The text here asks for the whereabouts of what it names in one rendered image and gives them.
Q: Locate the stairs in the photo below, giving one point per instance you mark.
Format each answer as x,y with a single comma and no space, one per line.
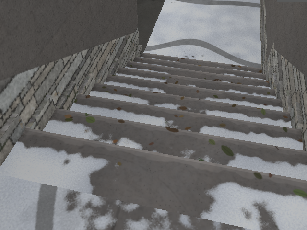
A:
210,111

